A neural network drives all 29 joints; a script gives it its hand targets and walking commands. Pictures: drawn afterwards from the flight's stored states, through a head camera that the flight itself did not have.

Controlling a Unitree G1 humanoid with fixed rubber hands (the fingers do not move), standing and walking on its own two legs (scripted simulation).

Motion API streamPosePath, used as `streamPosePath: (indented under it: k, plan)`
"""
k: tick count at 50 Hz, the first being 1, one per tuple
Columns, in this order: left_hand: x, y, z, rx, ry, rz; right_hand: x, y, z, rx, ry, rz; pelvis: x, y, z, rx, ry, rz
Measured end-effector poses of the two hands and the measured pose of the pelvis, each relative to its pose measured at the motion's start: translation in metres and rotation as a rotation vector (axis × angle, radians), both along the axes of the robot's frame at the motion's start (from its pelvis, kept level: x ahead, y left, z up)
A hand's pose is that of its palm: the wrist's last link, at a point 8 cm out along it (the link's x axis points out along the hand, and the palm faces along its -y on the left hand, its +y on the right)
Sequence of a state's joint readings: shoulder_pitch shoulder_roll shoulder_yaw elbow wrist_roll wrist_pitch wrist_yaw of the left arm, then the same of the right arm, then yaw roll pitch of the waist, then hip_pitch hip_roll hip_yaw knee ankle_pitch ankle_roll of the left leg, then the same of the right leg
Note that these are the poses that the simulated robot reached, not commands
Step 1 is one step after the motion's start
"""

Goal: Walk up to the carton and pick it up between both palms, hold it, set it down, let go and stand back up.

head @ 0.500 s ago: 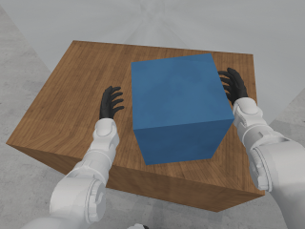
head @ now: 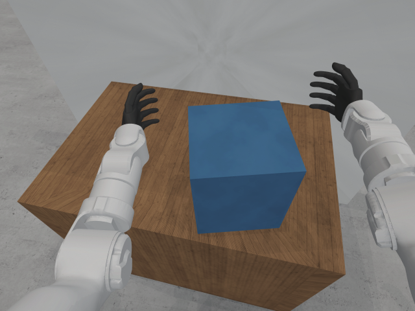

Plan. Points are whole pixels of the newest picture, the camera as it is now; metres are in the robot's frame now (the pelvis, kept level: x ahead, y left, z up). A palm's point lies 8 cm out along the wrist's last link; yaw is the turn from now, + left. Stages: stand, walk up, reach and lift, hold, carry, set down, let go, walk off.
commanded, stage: set down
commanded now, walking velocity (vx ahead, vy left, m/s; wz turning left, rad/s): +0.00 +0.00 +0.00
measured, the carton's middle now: (236, 170) +0.44 +0.05 -0.03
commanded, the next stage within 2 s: none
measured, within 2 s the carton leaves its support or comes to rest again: neither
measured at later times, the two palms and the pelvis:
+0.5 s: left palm (133, 128) +0.37 +0.25 +0.14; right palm (362, 116) +0.48 -0.16 +0.15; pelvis +0.01 +0.00 +0.01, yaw +1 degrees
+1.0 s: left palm (133, 171) +0.31 +0.23 +0.09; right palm (363, 172) +0.40 -0.18 +0.09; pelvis +0.00 +0.01 +0.01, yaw +0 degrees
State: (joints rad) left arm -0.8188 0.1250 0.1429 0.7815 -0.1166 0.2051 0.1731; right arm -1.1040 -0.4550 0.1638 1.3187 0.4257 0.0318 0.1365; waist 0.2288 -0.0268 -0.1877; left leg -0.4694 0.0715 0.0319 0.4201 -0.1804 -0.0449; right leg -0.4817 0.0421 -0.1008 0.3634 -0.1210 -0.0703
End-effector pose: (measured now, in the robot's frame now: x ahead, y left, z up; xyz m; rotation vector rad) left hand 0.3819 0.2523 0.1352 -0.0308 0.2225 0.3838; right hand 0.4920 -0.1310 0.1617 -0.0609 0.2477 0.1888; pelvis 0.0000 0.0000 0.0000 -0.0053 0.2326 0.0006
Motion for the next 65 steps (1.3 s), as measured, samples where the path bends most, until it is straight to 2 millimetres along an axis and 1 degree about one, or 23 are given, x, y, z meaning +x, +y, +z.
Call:
streamPosePath:
  k: [3,7,9,12,17,20,23,27,30,33,37,45,51,56,62,65]
  plan:
    - [-0.003,0.002,-0.004,-0.009,0.026,0.010,-0.006,0.003,0.001,-0.008,0.028,0.006,-0.001,-0.003,0.001,0.002,-0.018,0.009]
    - [-0.007,0.007,-0.007,-0.006,0.048,0.040,-0.008,0.009,-0.005,0.010,0.045,0.019,-0.002,-0.005,0.000,0.001,-0.021,0.019]
    - [-0.008,0.010,-0.005,-0.003,0.054,0.056,-0.007,0.011,-0.007,0.024,0.046,0.023,-0.001,-0.004,0.000,0.000,-0.017,0.022]
    - [-0.007,0.013,0.006,0.009,0.060,0.067,-0.003,0.012,-0.007,0.045,0.047,0.021,0.000,-0.003,0.001,-0.002,-0.016,0.027]
    - [-0.003,0.009,0.024,0.019,0.064,0.039,0.002,0.002,-0.002,0.044,0.043,0.002,0.003,-0.001,0.004,-0.001,-0.041,0.030]
    - [-0.004,0.003,0.025,0.017,0.063,0.014,0.000,-0.010,-0.002,0.032,0.036,-0.014,0.006,-0.001,0.006,0.001,-0.066,0.028]
    - [-0.009,-0.003,0.017,0.005,0.074,-0.005,-0.007,-0.022,-0.006,0.016,0.030,-0.027,0.009,0.000,0.007,0.003,-0.089,0.023]
    - [-0.019,-0.008,-0.005,-0.012,0.095,-0.011,-0.019,-0.035,-0.018,-0.003,0.020,-0.038,0.012,0.001,0.008,0.004,-0.112,0.016]
    - [-0.029,-0.009,-0.020,-0.019,0.101,-0.006,-0.030,-0.041,-0.030,-0.007,0.015,-0.038,0.013,0.002,0.008,0.004,-0.119,0.013]
    - [-0.040,-0.009,-0.030,-0.020,0.099,0.001,-0.041,-0.044,-0.042,-0.006,0.016,-0.034,0.011,0.003,0.008,0.003,-0.122,0.012]
    - [-0.051,-0.008,-0.033,-0.016,0.079,0.010,-0.054,-0.044,-0.053,-0.007,0.013,-0.023,0.007,0.004,0.007,0.003,-0.122,0.010]
    - [-0.064,-0.010,-0.035,-0.015,0.066,0.007,-0.078,-0.042,-0.063,-0.007,0.022,-0.008,0.000,0.006,0.007,0.006,-0.137,0.008]
    - [-0.074,-0.020,-0.048,-0.020,0.084,-0.002,-0.096,-0.047,-0.073,-0.015,0.037,-0.010,-0.002,0.006,0.007,0.008,-0.157,0.007]
    - [-0.081,-0.026,-0.061,-0.018,0.093,-0.001,-0.110,-0.054,-0.086,-0.022,0.043,-0.017,-0.001,0.006,0.006,0.008,-0.167,0.004]
    - [-0.088,-0.030,-0.072,-0.008,0.082,-0.004,-0.127,-0.062,-0.102,-0.022,0.036,-0.023,0.002,0.006,0.006,0.008,-0.171,-0.001]
    - [-0.082,-0.028,-0.076,-0.008,0.092,0.011,-0.125,-0.064,-0.106,-0.022,0.045,-0.032,0.002,0.007,0.005,0.010,-0.154,-0.010]
